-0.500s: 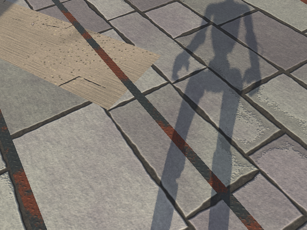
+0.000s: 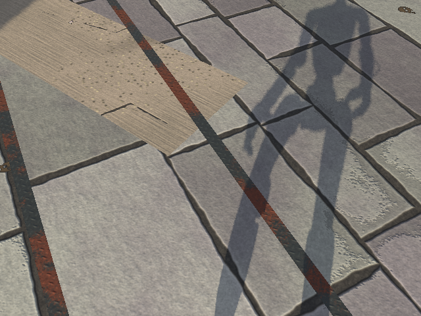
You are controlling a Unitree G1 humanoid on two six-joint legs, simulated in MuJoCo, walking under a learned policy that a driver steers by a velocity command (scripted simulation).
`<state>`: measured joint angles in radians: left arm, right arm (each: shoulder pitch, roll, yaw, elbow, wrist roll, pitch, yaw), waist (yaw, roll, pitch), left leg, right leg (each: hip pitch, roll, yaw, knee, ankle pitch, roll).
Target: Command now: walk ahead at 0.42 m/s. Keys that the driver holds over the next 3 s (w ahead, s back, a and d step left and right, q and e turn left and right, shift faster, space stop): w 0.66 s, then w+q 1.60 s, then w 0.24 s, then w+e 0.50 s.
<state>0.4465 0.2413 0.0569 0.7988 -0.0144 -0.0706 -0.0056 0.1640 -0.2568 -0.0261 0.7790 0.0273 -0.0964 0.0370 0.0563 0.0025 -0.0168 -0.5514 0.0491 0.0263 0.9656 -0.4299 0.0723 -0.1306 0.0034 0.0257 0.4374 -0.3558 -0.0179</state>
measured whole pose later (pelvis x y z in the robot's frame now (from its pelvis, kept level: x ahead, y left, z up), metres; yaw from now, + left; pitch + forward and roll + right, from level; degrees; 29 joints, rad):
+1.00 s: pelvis +0.51 +0.04 +0.01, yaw +8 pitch +0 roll -3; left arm 0.29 0.25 0.07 0.84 0.02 -0.11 -0.02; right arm 0.22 -0.31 -0.07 0.78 0.03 -0.03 -0.01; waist 0.03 0.05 0.03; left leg -0.69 0.12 -0.09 1.06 -0.16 0.00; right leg -0.10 0.05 -0.17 0.27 -0.18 -0.05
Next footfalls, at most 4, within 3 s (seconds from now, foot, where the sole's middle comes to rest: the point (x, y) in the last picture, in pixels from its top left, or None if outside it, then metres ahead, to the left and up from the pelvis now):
0.14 left None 0.20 0.16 -0.77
0.72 right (247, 302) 0.54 -0.05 -0.77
1.26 left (166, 229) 0.79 0.24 -0.77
1.76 right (188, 157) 1.14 0.19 -0.77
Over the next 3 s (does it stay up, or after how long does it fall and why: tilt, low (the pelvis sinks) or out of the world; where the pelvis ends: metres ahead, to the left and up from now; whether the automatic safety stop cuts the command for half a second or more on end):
stays up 1.40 0.70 0.00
